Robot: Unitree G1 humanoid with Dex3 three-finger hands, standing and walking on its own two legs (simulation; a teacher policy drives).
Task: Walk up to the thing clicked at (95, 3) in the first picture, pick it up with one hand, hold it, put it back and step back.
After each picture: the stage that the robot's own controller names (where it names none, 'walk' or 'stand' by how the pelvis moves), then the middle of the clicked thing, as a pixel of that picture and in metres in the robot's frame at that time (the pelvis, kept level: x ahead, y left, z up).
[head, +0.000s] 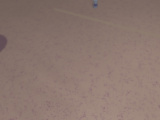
stand; (95, 3) +2.38 -0.25 -0.72
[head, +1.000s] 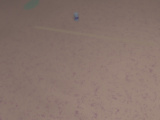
walk; (76, 16) +2.22 +0.15 -0.69
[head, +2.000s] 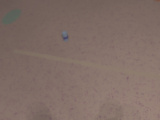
walk; (65, 36) +1.58 +0.30 -0.71
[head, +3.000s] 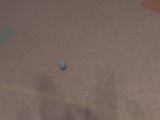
walk; (63, 66) +1.09 +0.29 -0.72
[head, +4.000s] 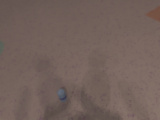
walk; (62, 95) +0.73 +0.26 -0.72
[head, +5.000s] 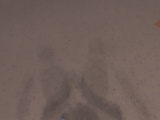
stand; out of the picture +0.46 +0.25 -0.71
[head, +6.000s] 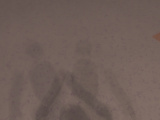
stand; out of the picture +0.42 +0.20 -0.72
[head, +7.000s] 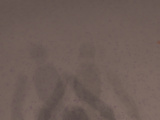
stand; out of the picture +0.38 +0.19 -0.72
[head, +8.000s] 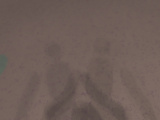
walk; out of the picture +0.41 +0.21 -0.71
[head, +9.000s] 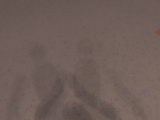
walk; out of the picture +0.38 +0.21 -0.71
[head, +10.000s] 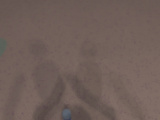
walk; (66, 116) +0.52 +0.16 -0.71
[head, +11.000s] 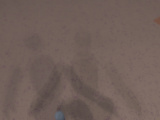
stand; (60, 118) +0.47 +0.19 -0.69
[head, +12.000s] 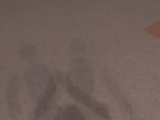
stand; out of the picture +0.44 +0.21 -0.72
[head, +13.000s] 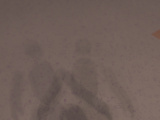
stand; out of the picture +0.43 +0.19 -0.73
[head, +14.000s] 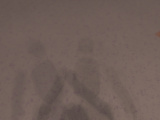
stand; out of the picture +0.43 +0.19 -0.73
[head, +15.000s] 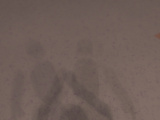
go down; out of the picture +0.42 +0.18 -0.73
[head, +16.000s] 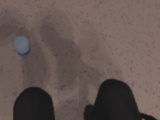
go down; (22, 47) +0.52 +0.20 -0.34
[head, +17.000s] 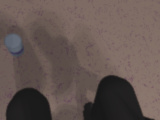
approach; (15, 46) +0.52 +0.22 -0.31
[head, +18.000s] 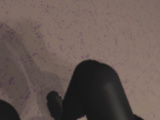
close in; out of the picture +0.51 +0.28 -0.23
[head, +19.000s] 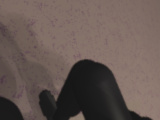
close; out of the picture +0.50 +0.28 -0.25
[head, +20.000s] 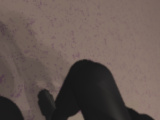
close; out of the picture +0.48 +0.26 -0.26
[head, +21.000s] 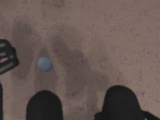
lift; (45, 64) +0.48 +0.16 -0.34
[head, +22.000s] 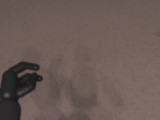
hold; out of the picture +0.44 +0.12 -0.67
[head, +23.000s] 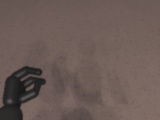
hold; out of the picture +0.42 +0.14 -0.68
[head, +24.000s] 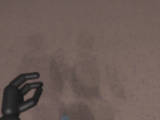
hold; out of the picture +0.43 +0.13 -0.67
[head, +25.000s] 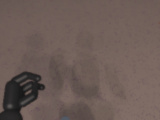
crouch; out of the picture +0.43 +0.13 -0.67
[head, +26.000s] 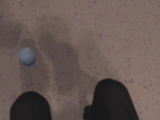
crouch; (27, 57) +0.50 +0.16 -0.33
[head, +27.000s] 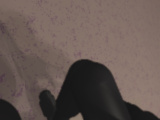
lower; out of the picture +0.47 +0.23 -0.25
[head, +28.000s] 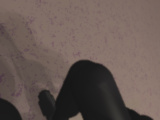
lower; out of the picture +0.48 +0.24 -0.25
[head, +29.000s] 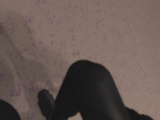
lower; out of the picture +0.48 +0.24 -0.25
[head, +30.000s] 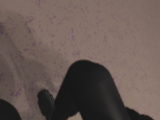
lower; out of the picture +0.48 +0.24 -0.25
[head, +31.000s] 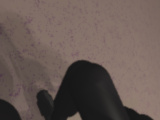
loosen; out of the picture +0.48 +0.24 -0.26
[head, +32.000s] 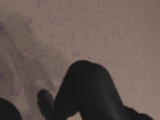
withdraw; out of the picture +0.43 +0.19 -0.26
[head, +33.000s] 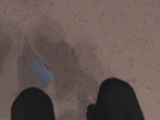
walk; (42, 72) +0.42 +0.12 -0.33
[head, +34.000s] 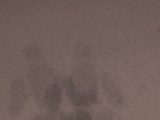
stand; out of the picture +0.33 +0.08 -0.68
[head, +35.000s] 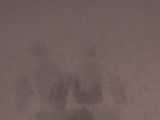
stand; out of the picture +0.34 +0.11 -0.69
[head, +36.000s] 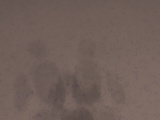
stand; out of the picture +0.32 +0.10 -0.69
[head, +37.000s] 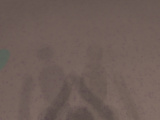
stand; out of the picture +0.34 +0.10 -0.75
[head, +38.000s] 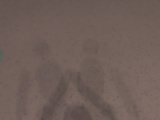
stand; out of the picture +0.31 +0.11 -0.75
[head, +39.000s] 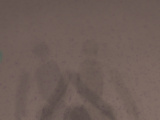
walk; out of the picture +0.31 +0.12 -0.75
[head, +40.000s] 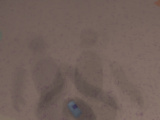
walk; (74, 109) +0.50 +0.13 -0.73
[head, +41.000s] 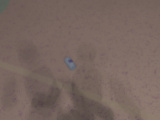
walk; (70, 63) +0.89 +0.10 -0.72
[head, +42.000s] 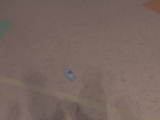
stand; (69, 75) +0.95 +0.15 -0.73
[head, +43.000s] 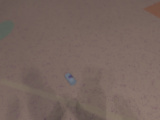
stand; (70, 79) +0.92 +0.14 -0.75
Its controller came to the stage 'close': yes
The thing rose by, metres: 0.01
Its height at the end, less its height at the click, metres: -0.02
